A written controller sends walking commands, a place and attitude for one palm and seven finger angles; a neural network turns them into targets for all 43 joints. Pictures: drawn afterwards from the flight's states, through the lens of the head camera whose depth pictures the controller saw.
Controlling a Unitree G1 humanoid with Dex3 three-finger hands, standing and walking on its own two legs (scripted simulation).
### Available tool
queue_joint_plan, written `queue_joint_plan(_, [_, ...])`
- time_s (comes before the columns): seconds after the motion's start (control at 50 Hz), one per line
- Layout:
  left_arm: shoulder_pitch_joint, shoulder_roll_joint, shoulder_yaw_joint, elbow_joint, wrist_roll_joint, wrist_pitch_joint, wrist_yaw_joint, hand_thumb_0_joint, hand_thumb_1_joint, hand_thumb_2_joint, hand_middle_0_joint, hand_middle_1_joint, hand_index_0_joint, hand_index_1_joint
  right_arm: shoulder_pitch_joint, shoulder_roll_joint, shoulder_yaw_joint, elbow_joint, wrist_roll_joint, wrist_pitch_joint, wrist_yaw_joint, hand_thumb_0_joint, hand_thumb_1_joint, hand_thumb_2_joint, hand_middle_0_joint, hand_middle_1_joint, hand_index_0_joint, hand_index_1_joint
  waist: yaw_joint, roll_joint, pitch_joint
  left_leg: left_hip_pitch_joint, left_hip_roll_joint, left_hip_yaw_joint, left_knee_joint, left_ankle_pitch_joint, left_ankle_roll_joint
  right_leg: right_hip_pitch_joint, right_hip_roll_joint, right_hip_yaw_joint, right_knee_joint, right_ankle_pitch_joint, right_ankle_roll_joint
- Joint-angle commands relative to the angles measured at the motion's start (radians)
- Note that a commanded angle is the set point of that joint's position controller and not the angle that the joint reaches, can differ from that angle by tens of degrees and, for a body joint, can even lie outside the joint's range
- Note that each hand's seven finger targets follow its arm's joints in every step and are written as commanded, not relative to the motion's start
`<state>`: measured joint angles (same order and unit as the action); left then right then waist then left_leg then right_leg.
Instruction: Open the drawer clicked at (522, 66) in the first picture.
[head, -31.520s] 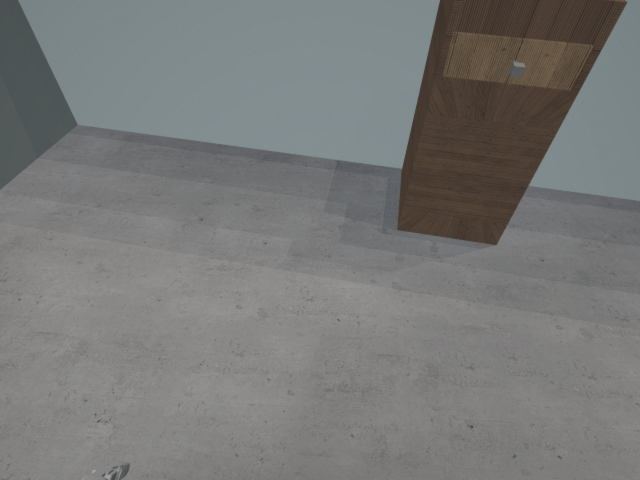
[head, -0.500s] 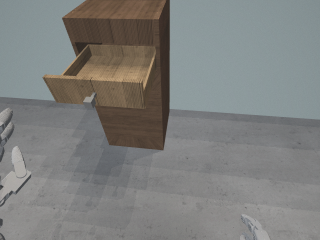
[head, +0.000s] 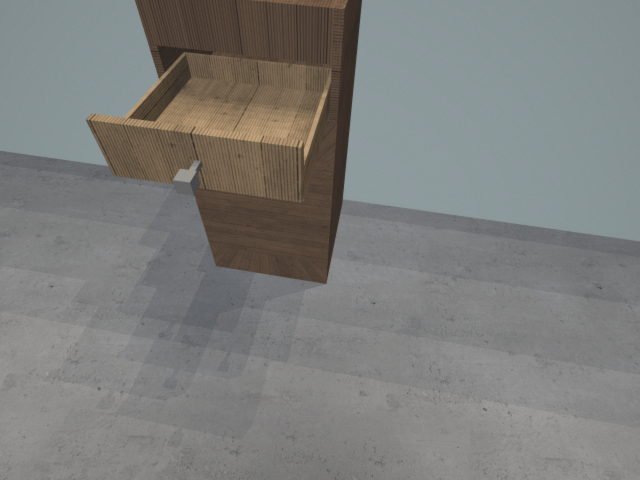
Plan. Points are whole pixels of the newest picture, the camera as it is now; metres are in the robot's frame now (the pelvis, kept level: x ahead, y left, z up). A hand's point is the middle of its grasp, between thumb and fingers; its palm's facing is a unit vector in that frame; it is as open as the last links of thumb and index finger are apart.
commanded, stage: let the arm hang, fingers relaxed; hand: left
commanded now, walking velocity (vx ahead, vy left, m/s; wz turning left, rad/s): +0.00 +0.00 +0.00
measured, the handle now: (190, 175) +0.59 +0.25 +0.01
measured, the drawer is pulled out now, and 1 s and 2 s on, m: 0.30 0.30 0.30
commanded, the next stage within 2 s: look to check the result in 0.78 s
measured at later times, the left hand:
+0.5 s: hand out of the picture +0.01 +0.20 -0.16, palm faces +0.00 -0.98 -0.22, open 7.4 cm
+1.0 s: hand out of the picture +0.01 +0.18 -0.16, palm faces +0.00 -0.98 -0.20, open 7.4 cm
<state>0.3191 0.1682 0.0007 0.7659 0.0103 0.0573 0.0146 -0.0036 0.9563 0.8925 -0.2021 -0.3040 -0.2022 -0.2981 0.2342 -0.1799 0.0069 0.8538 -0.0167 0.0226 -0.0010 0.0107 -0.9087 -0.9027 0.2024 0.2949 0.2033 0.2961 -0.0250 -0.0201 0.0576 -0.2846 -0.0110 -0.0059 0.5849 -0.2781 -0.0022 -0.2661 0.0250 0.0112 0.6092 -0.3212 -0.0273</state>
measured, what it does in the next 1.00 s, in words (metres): stands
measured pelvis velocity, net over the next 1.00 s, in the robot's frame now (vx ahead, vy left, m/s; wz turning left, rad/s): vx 0.01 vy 0.01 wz -0.03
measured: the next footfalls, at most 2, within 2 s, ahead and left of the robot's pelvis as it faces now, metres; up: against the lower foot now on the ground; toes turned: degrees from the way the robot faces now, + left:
none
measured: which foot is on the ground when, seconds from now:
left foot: down 0.00-1.00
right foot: down 0.00-1.00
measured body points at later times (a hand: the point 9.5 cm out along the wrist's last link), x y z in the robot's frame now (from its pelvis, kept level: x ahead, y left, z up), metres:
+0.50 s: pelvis +0.00 +0.02 +0.01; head +0.01 +0.01 +0.46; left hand +0.01 +0.25 -0.14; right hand +0.00 -0.20 -0.15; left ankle +0.02 +0.12 -0.73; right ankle +0.00 -0.10 -0.73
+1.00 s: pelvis +0.01 +0.01 +0.01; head +0.03 +0.01 +0.46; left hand +0.01 +0.24 -0.14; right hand -0.01 -0.20 -0.15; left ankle +0.02 +0.12 -0.73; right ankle +0.00 -0.10 -0.73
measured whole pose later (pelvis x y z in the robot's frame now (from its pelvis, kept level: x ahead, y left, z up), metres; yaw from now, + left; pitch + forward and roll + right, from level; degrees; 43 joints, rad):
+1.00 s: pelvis +0.01 +0.01 +0.01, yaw -2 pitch -2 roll +0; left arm 0.29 0.15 0.01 1.12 0.01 0.00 0.03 0.00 0.91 0.89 -0.20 -0.30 -0.20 -0.30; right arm 0.29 -0.13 -0.02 1.11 -0.01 0.01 -0.04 0.01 -0.91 -0.90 0.20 0.29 0.20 0.30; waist -0.01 0.01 0.06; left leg -0.17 -0.01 0.03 0.41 -0.21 0.01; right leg -0.16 0.03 0.05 0.42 -0.23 -0.01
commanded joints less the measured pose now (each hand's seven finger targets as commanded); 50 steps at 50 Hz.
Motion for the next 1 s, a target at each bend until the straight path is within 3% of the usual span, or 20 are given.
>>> queue_joint_plan(0.0, [-0.009, 0.168, 0.054, 0.013, 0.005, -0.058, 0.006, 0.000, 0.900, 0.900, -0.200, -0.300, -0.200, -0.300, 0.016, -0.121, -0.029, -0.006, -0.001, -0.029, -0.018, 0.000, -0.900, -0.900, 0.200, 0.300, 0.200, 0.300, 0.017, 0.137, -0.065, 0.080, 0.084, -0.073, -0.146, 0.180, 0.035, 0.025, -0.086, 0.133, -0.216, 0.193, -0.030])
queue_joint_plan(0.04, [0.014, 0.164, 0.048, 0.075, 0.001, -0.055, 0.006, 0.000, 0.900, 0.900, -0.200, -0.300, -0.200, -0.300, 0.020, -0.118, -0.026, 0.025, 0.001, -0.027, -0.022, 0.000, -0.900, -0.900, 0.200, 0.300, 0.200, 0.300, 0.029, 0.167, -0.087, 0.066, 0.092, -0.083, -0.181, 0.115, 0.045, 0.073, -0.077, 0.113, -0.220, 0.160, -0.029])
queue_joint_plan(0.08, [0.017, 0.153, 0.044, 0.121, 0.001, -0.056, 0.008, 0.000, 0.900, 0.900, -0.200, -0.300, -0.200, -0.300, 0.046, -0.112, -0.030, 0.053, 0.003, -0.026, -0.026, 0.000, -0.900, -0.900, 0.200, 0.300, 0.200, 0.300, 0.025, 0.103, -0.109, 0.084, 0.102, -0.087, -0.191, 0.117, 0.047, 0.093, -0.078, 0.102, -0.235, 0.168, -0.028])
queue_joint_plan(0.22, [0.025, 0.132, 0.027, 0.244, 0.001, -0.052, 0.012, 0.000, 0.900, 0.900, -0.200, -0.300, -0.200, -0.300, 0.094, -0.100, -0.027, 0.141, 0.005, -0.022, -0.033, 0.000, -0.900, -0.900, 0.200, 0.300, 0.200, 0.300, 0.022, 0.053, -0.007, 0.077, 0.112, -0.096, -0.259, 0.059, 0.049, 0.052, -0.079, 0.091, -0.268, 0.121, -0.026])
queue_joint_plan(0.34, [0.030, 0.126, 0.022, 0.299, 0.002, -0.052, 0.017, 0.000, 0.900, 0.900, -0.200, -0.300, -0.200, -0.300, 0.114, -0.093, -0.025, 0.186, 0.006, -0.023, -0.033, 0.000, -0.900, -0.900, 0.200, 0.300, 0.200, 0.300, 0.023, 0.018, 0.029, 0.081, 0.113, -0.095, -0.287, 0.036, 0.048, 0.040, -0.083, 0.089, -0.272, 0.111, -0.020])
queue_joint_plan(0.4, [0.032, 0.120, 0.020, 0.310, 0.003, -0.053, 0.019, 0.000, 0.900, 0.900, -0.200, -0.300, -0.200, -0.300, 0.114, -0.082, -0.026, 0.198, 0.006, -0.021, -0.031, 0.000, -0.900, -0.900, 0.200, 0.300, 0.200, 0.300, 0.022, 0.016, 0.053, 0.077, 0.106, -0.086, -0.290, 0.017, 0.046, 0.023, -0.086, 0.093, -0.282, 0.091, -0.019])
queue_joint_plan(0.66, [0.031, 0.093, 0.028, 0.325, 0.004, -0.064, 0.024, 0.000, 0.900, 0.900, -0.200, -0.300, -0.200, -0.300, 0.122, -0.052, -0.031, 0.223, 0.007, -0.027, -0.035, 0.000, -0.900, -0.900, 0.200, 0.300, 0.200, 0.300, 0.021, 0.047, 0.029, 0.112, 0.098, -0.061, -0.260, 0.103, 0.040, 0.028, -0.090, 0.102, -0.281, 0.147, -0.020])
queue_joint_plan(0.76, [0.030, 0.091, 0.028, 0.327, 0.003, -0.064, 0.024, 0.000, 0.900, 0.900, -0.200, -0.300, -0.200, -0.300, 0.125, -0.050, -0.034, 0.226, 0.008, -0.025, -0.036, 0.000, -0.900, -0.900, 0.200, 0.300, 0.200, 0.300, 0.019, 0.026, 0.036, 0.115, 0.101, -0.058, -0.258, 0.092, 0.039, 0.021, -0.089, 0.103, -0.284, 0.140, -0.020])
queue_joint_plan(0.98, [0.033, 0.083, 0.030, 0.334, 0.001, -0.065, 0.027, 0.000, 0.900, 0.900, -0.200, -0.300, -0.200, -0.300, 0.126, -0.043, -0.036, 0.232, 0.007, -0.025, -0.040, 0.000, -0.900, -0.900, 0.200, 0.300, 0.200, 0.300, 0.015, 0.038, 0.024, 0.137, 0.105, -0.052, -0.249, 0.125, 0.038, 0.033, -0.090, 0.107, -0.285, 0.172, -0.021])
